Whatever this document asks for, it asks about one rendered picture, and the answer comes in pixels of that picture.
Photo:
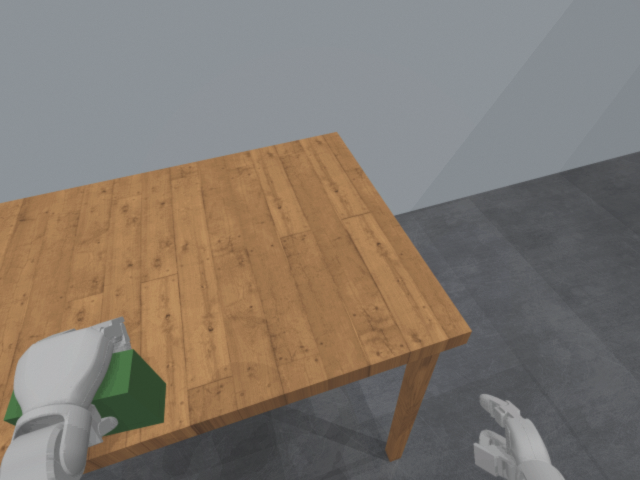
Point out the robot right hand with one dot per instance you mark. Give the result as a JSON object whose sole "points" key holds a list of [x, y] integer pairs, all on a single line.
{"points": [[500, 456]]}

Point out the robot left hand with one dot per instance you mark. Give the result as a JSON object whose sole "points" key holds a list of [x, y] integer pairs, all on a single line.
{"points": [[69, 367]]}

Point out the sponge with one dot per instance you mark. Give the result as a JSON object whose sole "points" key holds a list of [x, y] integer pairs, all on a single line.
{"points": [[131, 391]]}

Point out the right robot forearm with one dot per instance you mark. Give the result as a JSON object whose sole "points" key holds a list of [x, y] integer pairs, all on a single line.
{"points": [[537, 470]]}

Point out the table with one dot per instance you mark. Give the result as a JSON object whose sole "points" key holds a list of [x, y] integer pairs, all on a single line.
{"points": [[247, 282]]}

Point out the left robot forearm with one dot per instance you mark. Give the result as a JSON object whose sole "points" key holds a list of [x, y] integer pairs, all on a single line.
{"points": [[48, 443]]}

